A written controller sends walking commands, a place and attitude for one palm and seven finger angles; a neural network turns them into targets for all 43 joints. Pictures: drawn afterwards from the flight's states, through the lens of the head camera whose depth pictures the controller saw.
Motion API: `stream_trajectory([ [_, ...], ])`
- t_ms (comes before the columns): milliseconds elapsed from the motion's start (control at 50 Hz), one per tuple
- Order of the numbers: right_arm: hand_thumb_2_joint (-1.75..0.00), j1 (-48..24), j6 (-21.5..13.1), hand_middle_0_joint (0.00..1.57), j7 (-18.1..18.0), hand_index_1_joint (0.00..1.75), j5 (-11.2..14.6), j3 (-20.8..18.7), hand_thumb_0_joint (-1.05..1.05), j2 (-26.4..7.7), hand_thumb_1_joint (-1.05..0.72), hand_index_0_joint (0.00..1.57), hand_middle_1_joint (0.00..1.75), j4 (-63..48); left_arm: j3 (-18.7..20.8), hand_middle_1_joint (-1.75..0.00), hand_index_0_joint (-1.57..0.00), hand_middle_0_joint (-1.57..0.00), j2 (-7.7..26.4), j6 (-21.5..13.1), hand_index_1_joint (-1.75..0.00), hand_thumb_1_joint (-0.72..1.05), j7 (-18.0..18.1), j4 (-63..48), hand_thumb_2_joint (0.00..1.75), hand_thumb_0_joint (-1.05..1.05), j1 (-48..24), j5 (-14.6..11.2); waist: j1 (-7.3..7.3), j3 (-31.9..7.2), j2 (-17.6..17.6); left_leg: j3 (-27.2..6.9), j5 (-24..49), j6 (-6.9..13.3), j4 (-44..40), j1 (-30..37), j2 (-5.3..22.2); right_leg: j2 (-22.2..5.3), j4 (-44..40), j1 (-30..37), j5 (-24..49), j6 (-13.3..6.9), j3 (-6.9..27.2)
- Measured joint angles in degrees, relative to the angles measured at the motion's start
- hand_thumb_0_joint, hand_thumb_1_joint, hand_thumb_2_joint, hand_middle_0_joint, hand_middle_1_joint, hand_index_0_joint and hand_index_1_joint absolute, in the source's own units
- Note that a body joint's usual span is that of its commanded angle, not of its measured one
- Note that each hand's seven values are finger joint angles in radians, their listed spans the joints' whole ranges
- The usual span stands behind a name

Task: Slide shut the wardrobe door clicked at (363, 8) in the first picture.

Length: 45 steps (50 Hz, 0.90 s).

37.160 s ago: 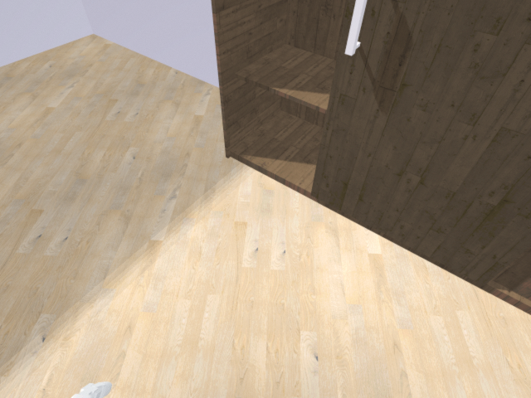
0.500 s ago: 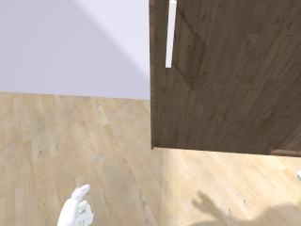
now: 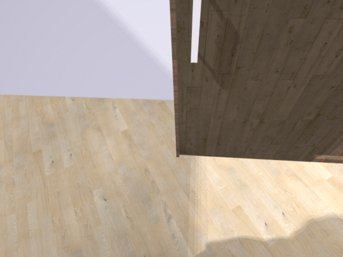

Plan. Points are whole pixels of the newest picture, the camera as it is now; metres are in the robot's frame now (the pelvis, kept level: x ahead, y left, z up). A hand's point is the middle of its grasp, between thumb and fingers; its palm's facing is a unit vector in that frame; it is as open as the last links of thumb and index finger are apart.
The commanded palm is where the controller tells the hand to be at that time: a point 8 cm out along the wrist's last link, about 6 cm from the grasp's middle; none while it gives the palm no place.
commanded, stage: let the arm hang, fingers relaxed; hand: right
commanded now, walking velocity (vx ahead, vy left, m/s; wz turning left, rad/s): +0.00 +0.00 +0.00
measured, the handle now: (195, 23) +0.76 -0.03 +0.15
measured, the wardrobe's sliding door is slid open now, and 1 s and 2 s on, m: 0.00 0.00 0.00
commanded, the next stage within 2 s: look to check the result in 0.66 s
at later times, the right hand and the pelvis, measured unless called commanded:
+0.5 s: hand out of the picture +0.13 -0.25 -0.14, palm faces -0.04 +0.93 -0.36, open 7.4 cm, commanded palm none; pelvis +0.02 +0.00 +0.01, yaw +1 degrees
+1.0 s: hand out of the picture +0.13 -0.23 -0.15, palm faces -0.05 +0.95 -0.32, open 7.4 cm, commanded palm none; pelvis +0.05 +0.01 +0.01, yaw +1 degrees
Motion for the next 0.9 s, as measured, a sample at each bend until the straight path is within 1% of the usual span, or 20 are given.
stream_trajectory([
  [140, -0.90, -2.1, -0.7, 0.20, -0.5, 0.30, 0.2, -1.7, 0.01, -3.6, -0.92, 0.20, 0.30, 6.1, 0.4, -0.30, -0.20, -0.20, -0.3, -0.2, -0.30, 0.90, 0.6, 3.8, 0.90, 0.01, -0.7, -0.3, -0.28, -0.3, -2.1, 0.0, 1.2, -0.1, -3.2, 2.3, -0.3, -0.1, -2.1, 1.9, 0.6, 0.1, 0.1],
  [220, -0.90, -4.7, -1.1, 0.20, -0.8, 0.30, 0.2, -2.2, 0.01, -5.5, -0.91, 0.20, 0.30, 7.1, 0.2, -0.30, -0.20, -0.20, -0.6, -0.5, -0.30, 0.90, 0.5, 4.7, 0.90, 0.01, -2.4, -0.3, -0.28, -0.9, -3.3, -0.2, 1.5, -0.4, -4.2, 3.3, -0.2, 0.2, -3.5, 3.2, 1.0, 0.0, -0.2],
  [300, -0.90, -7.7, -1.5, 0.20, -0.9, 0.30, 0.2, -2.3, 0.01, -6.4, -0.91, 0.20, 0.30, 7.0, 0.0, -0.30, -0.20, -0.20, -0.7, -0.9, -0.30, 0.90, 0.2, 5.1, 0.90, 0.01, -4.4, -0.3, -0.22, -1.7, -4.2, -0.5, 1.5, -0.6, -4.9, 4.0, 0.1, 0.6, -5.1, 4.3, 1.4, -0.1, -0.4],
  [420, -0.90, -11.1, -2.2, 0.20, -0.8, 0.30, 0.1, -2.0, 0.01, -6.3, -0.91, 0.20, 0.30, 6.2, -0.3, -0.30, -0.20, -0.20, -0.4, -1.4, -0.30, 0.90, -0.1, 5.5, 0.90, 0.01, -7.0, -0.2, -0.05, -2.7, -4.5, -0.8, 1.4, -0.8, -5.7, 4.9, 0.5, 1.1, -7.1, 5.8, 1.8, -0.2, -0.6],
  [540, -0.90, -12.8, -2.5, 0.20, -0.6, 0.30, 0.1, -1.5, 0.01, -5.2, -0.91, 0.20, 0.30, 5.5, -0.4, -0.30, -0.20, -0.20, 0.5, -1.9, -0.30, 0.90, -0.2, 5.9, 0.90, 0.01, -8.4, -0.3, 0.23, -2.8, -3.9, -0.9, 1.1, -0.9, -6.5, 5.8, 0.6, 1.2, -8.5, 7.1, 1.8, 0.0, -0.7],
  [700, -0.90, -12.5, -2.6, 0.20, -0.5, 0.30, 0.1, -1.3, 0.01, -4.2, -0.91, 0.20, 0.30, 5.8, -0.4, -0.30, -0.20, -0.20, 1.6, -2.1, -0.30, 0.90, 0.1, 6.5, 0.90, 0.01, -8.5, -0.4, 0.52, -2.3, -2.5, -0.8, 0.9, -0.6, -7.8, 7.1, 0.2, 1.0, -9.4, 8.2, 1.4, 0.5, -0.5],
  [900, -0.90, -10.8, -2.2, 0.20, -0.6, 0.30, 0.2, -1.5, 0.01, -4.5, -0.90, 0.20, 0.30, 7.0, -0.6, -0.30, -0.20, -0.20, 1.8, -1.8, -0.30, 0.90, 0.4, 6.8, 0.90, 0.01, -8.2, -0.5, 0.38, -1.6, -2.1, -0.7, 0.6, -0.2, -9.2, 8.6, -0.4, 0.6, -9.8, 9.2, 0.8, 1.1, -0.4],
])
